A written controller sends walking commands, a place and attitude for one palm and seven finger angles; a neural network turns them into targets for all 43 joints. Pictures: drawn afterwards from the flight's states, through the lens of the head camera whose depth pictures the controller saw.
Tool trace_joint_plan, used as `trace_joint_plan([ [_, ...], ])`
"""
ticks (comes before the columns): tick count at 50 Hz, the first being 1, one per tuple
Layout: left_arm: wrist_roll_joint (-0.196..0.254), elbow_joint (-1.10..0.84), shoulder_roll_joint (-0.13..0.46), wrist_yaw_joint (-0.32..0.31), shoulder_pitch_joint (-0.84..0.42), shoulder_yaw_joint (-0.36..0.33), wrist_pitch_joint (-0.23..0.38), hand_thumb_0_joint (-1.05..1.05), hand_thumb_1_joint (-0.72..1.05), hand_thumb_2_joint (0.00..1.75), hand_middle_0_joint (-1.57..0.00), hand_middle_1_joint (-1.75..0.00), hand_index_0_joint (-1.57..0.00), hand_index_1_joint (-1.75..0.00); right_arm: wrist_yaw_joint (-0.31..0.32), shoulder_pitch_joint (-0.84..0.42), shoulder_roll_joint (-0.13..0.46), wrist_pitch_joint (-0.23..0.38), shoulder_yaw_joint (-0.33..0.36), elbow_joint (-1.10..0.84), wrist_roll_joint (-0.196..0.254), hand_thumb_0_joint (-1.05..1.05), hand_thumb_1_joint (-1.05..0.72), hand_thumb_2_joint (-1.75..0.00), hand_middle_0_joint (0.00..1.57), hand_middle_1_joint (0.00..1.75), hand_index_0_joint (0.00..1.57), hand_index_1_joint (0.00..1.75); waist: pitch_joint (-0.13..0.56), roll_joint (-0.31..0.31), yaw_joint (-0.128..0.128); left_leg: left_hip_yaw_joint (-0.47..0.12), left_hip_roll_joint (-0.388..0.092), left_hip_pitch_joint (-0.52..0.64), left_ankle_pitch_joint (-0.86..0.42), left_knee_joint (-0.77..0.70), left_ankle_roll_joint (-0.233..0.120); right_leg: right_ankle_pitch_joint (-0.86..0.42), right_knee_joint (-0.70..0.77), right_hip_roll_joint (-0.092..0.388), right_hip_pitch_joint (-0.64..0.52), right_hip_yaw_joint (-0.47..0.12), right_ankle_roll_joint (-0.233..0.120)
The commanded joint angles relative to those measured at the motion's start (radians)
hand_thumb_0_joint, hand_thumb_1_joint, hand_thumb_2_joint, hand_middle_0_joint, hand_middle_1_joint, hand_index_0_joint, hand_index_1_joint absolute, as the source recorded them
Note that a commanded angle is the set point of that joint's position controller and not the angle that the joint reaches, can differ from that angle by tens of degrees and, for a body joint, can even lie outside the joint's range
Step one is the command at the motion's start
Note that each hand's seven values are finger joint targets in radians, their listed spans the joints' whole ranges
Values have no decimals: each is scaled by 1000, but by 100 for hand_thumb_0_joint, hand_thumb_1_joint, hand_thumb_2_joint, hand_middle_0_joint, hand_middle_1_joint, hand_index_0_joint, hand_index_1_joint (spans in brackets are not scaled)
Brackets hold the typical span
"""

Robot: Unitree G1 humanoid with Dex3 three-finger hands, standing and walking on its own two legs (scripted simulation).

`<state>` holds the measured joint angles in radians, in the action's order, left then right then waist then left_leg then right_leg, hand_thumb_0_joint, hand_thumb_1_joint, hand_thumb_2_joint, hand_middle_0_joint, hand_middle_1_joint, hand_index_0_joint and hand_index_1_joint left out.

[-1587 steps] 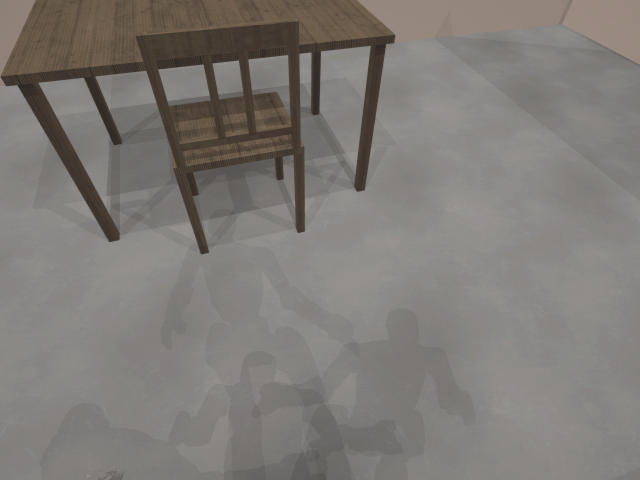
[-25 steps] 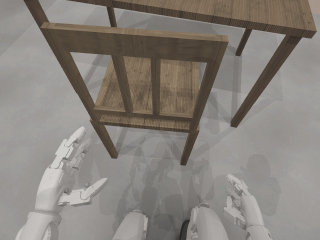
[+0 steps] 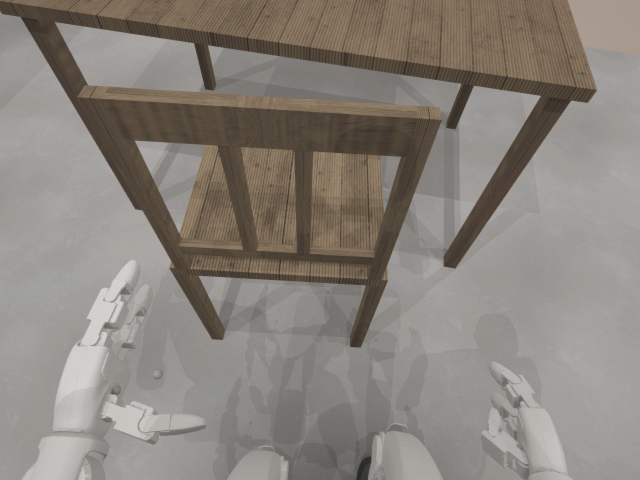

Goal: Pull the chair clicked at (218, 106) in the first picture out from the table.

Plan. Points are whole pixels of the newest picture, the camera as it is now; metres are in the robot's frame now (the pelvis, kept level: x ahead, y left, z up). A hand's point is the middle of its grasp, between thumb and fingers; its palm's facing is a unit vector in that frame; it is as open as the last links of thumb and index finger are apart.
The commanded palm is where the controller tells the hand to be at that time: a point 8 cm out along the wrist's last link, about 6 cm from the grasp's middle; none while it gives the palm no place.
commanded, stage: raise the hand toward the chair's back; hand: left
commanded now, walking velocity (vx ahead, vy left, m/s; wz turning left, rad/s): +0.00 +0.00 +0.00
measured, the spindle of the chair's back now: (241, 202) +0.51 +0.15 -0.02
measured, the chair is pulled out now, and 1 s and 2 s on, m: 0.19 0.19 0.19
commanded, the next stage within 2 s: aim the fingers beside a spindle in 0.92 s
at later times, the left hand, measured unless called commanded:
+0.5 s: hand (147, 343) +0.25 +0.20 +0.05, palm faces +0.01 -1.00 -0.08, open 16.9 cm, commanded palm +0.23 +0.25 +0.06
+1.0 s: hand (146, 353) +0.24 +0.20 +0.05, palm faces +0.01 -1.00 -0.07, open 16.9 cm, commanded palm +0.22 +0.26 +0.06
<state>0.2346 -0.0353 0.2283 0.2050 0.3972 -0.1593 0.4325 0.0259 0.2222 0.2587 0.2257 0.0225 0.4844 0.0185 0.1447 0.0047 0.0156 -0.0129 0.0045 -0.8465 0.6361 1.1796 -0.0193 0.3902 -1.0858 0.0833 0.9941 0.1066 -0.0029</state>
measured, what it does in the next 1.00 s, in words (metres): stands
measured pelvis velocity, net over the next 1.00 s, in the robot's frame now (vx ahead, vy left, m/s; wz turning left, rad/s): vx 0.00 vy -0.01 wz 0.00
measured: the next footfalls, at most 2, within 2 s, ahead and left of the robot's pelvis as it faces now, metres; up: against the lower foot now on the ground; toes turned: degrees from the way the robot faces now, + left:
none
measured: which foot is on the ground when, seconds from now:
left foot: down 0.00-1.00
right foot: down 0.00-1.00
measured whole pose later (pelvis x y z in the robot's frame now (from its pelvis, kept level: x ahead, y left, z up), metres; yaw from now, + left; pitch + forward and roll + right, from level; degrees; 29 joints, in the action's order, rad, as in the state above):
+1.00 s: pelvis +0.00 -0.01 +0.01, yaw +0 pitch +16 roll -1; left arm 0.28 0.11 0.25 0.30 0.28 -0.23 0.43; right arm 0.02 0.23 0.25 0.23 -0.01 0.52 0.02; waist 0.13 0.02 0.01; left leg -0.02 0.00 -0.79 0.61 1.11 -0.01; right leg 0.37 -1.02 0.08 0.94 0.11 -0.01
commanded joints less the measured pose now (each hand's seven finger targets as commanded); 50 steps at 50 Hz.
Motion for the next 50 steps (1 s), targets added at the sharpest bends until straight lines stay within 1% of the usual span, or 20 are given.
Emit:
trace_joint_plan([
  [1, 14, -184, 99, 6, -34, -60, 44, 0, -50, 30, -6, -8, -6, -8, 4, -2, 122, 41, 41, -137, 7, 0, -90, -90, 20, 30, 20, 30, 213, 47, 4, -30, 8, 18, -423, -227, 40, -138, 102, -53, -331, -18, -22],
  [2, 13, -180, 109, 10, -44, -68, 38, 0, -50, 30, -6, -8, -6, -8, 6, -1, 124, 38, 40, -142, 6, 0, -90, -90, 20, 30, 20, 30, 214, 38, 4, -31, 8, 15, -418, -227, 39, -134, 102, -53, -330, -18, -21],
  [3, 15, -185, 117, 15, -59, -74, 36, 0, -50, 30, -6, -8, -6, -8, 8, -5, 122, 37, 38, -140, 7, 0, -90, -90, 20, 30, 20, 30, 217, 67, 1, -31, 9, 28, -437, -229, 41, -152, 101, -53, -338, -19, -25],
  [6, 28, -174, 122, 28, -68, -95, 31, 0, -50, 30, -6, -8, -6, -8, 10, 2, 119, 34, 36, -142, 7, 0, -90, -90, 20, 30, 20, 30, 239, 34, -1, -27, 10, 26, -442, -225, 39, -178, 109, -52, -369, -25, -22],
  [9, 38, -177, 140, 39, -97, -116, 34, 0, -50, 30, -6, -8, -6, -8, 12, 3, 118, 38, 33, -134, 6, 0, -90, -90, 20, 30, 20, 30, 264, 39, -1, -28, 11, 35, -467, -221, 38, -217, 107, -51, -392, -29, -23],
  [11, 41, -156, 134, 48, -106, -113, 32, 0, -50, 30, -6, -8, -6, -8, 12, 3, 119, 39, 32, -127, 9, 0, -90, -90, 20, 30, 20, 30, 248, 31, 2, -31, 9, 33, -467, -225, 41, -210, 111, -52, -384, -27, -22],
  [14, 46, -142, 151, 60, -121, -128, 27, 0, -50, 30, -6, -8, -6, -8, 11, 6, 120, 43, 31, -119, 11, 0, -90, -90, 20, 30, 20, 30, 261, 55, -1, -28, 12, 41, -469, -231, 40, -214, 120, -51, -402, -32, -23],
  [15, 50, -135, 152, 64, -127, -131, 24, 0, -50, 30, -6, -8, -6, -8, 12, 7, 122, 43, 33, -119, 13, 0, -90, -90, 20, 30, 20, 30, 256, 35, 2, -27, 11, 41, -467, -232, 39, -218, 124, -51, -401, -31, -21],
  [20, 65, -106, 175, 76, -149, -166, 23, 0, -50, 30, -6, -8, -6, -8, 13, 8, 123, 49, 33, -107, 15, 0, -90, -90, 20, 30, 20, 30, 267, 28, -6, -23, 15, 27, -459, -244, 35, -228, 139, -48, -447, -42, -22],
  [24, 71, -70, 155, 83, -138, -152, 24, 0, -50, 30, -6, -8, -6, -8, 11, 6, 125, 52, 34, -103, 18, 0, -90, -90, 20, 30, 20, 30, 245, 29, -4, -18, 17, 26, -436, -256, 31, -204, 156, -48, -446, -45, -21],
  [29, 70, -68, 167, 81, -149, -162, 39, 0, -50, 30, -6, -8, -6, -8, 7, 7, 126, 54, 36, -100, 14, 0, -90, -90, 20, 30, 20, 30, 246, 30, -5, -15, 19, 14, -417, -260, 28, -193, 165, -45, -457, -53, -21],
  [31, 71, -57, 163, 80, -157, -158, 49, 0, -50, 30, -6, -8, -6, -8, 8, 5, 129, 56, 37, -99, 15, 0, -90, -90, 20, 30, 20, 30, 225, 4, 0, -15, 18, 2, -393, -259, 26, -167, 172, -44, -446, -57, -19],
  [33, 67, -70, 180, 76, -166, -168, 58, 0, -50, 30, -6, -8, -6, -8, 6, 4, 129, 56, 36, -98, 13, 0, -90, -90, 20, 30, 20, 30, 229, 53, -4, -11, 18, 10, -393, -259, 25, -162, 168, -44, -441, -58, -22],
  [34, 67, -83, 180, 74, -170, -168, 63, 0, -50, 30, -6, -8, -6, -8, 6, 7, 129, 57, 35, -97, 12, 0, -90, -90, 20, 30, 20, 30, 252, 49, -5, -16, 18, 21, -405, -262, 27, -171, 164, -44, -447, -55, -22],
  [36, 66, -72, 168, 73, -158, -159, 65, 0, -50, 30, -6, -8, -6, -8, 5, 6, 127, 57, 37, -97, 13, 0, -90, -90, 20, 30, 20, 30, 240, 55, -5, -12, 17, 27, -408, -262, 29, -171, 165, -45, -435, -52, -21],
  [38, 65, -72, 175, 73, -167, -162, 66, 0, -50, 30, -6, -8, -6, -8, 5, 3, 129, 58, 34, -95, 11, 0, -90, -90, 20, 30, 20, 30, 234, 52, -2, -16, 17, 22, -397, -263, 27, -158, 166, -45, -431, -51, -23],
  [39, 67, -57, 166, 75, -163, -157, 63, 0, -50, 30, -6, -8, -6, -8, 6, 6, 129, 56, 34, -97, 13, 0, -90, -90, 20, 30, 20, 30, 228, 30, 1, -16, 17, 19, -389, -263, 26, -150, 169, -47, -428, -51, -20],
  [43, 70, -49, 168, 84, -178, -155, 59, 0, -50, 30, -6, -8, -6, -8, 8, -1, 132, 57, 31, -98, 15, 0, -90, -90, 20, 30, 20, 30, 223, 28, 2, -17, 18, 6, -356, -263, 22, -111, 175, -47, -423, -57, -18],
  [46, 70, -79, 173, 88, -189, -154, 61, 0, -50, 30, -6, -8, -6, -8, 9, 4, 131, 61, 30, -98, 13, 0, -90, -90, 20, 30, 20, 30, 244, 54, -2, -20, 19, 26, -383, -266, 28, -137, 167, -46, -427, -52, -21],
  [50, 71, -68, 164, 87, -179, -153, 60, 0, -50, 30, -6, -8, -6, -8, 8, 4, 129, 63, 31, -94, 13, 0, -90, -90, 20, 30, 20, 30, 241, 30, 0, -23, 17, 25, -396, -261, 30, -155, 161, -47, -424, -47, -19],
])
